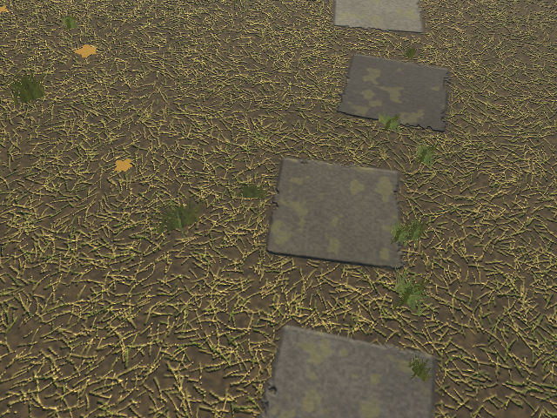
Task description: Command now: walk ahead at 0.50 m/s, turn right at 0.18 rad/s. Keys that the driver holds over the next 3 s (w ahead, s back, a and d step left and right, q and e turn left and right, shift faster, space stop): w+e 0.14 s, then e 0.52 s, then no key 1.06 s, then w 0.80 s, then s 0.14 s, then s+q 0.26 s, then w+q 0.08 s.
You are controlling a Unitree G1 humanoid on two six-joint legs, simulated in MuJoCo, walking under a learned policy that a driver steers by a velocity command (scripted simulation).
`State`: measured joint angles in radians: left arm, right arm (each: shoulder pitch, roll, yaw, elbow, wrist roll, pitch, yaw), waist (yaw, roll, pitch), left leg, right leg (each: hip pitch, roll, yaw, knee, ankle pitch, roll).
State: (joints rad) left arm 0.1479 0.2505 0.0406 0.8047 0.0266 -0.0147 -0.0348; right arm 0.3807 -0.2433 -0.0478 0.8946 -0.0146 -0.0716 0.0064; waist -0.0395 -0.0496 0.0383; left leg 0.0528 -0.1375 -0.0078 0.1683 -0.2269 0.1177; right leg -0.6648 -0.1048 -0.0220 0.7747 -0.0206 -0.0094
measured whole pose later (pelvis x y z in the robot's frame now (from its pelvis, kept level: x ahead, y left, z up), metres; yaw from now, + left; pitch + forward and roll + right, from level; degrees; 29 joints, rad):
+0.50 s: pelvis +0.22 -0.05 +0.00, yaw -16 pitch +1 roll +0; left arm 0.31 0.27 0.06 0.84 0.00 -0.01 0.00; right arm 0.11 -0.27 -0.02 0.75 -0.03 0.00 -0.02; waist 0.04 0.03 0.09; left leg -0.64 0.06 -0.08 0.97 -0.26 -0.06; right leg -0.23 0.15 0.09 0.38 -0.15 -0.12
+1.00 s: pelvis +0.30 -0.01 +0.00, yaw -28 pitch +0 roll -2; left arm 0.19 0.31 0.06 0.82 0.01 0.07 0.01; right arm 0.21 -0.25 0.01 0.78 -0.02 0.00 -0.03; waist -0.01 -0.04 0.06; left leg -0.23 -0.02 -0.03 0.41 -0.18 0.04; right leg -0.30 0.09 0.13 0.84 -0.47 0.04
